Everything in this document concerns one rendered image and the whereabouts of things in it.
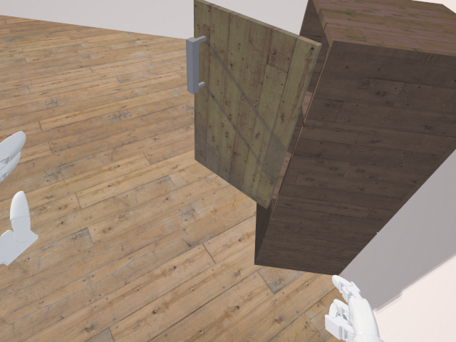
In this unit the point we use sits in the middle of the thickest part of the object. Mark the cupboard door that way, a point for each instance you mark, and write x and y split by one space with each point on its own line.
256 77

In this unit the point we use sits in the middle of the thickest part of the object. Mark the handle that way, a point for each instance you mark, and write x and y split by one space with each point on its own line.
192 54

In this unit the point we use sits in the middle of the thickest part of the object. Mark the right robot hand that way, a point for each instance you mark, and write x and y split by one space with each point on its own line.
356 318

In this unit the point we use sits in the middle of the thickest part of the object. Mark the left robot hand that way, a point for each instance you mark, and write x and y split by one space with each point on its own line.
14 243

